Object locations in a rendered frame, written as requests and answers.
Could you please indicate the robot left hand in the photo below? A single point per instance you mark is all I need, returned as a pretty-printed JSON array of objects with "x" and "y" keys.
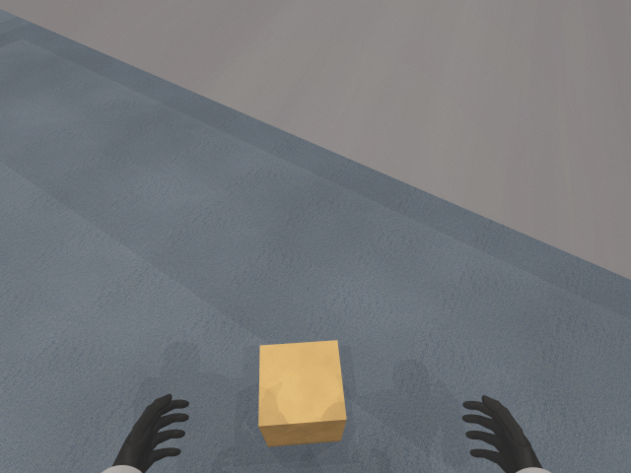
[{"x": 137, "y": 450}]

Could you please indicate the robot right hand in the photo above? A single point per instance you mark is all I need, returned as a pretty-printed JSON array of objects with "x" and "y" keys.
[{"x": 515, "y": 451}]

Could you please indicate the carton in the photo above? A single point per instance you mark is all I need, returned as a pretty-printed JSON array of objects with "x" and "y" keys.
[{"x": 301, "y": 397}]

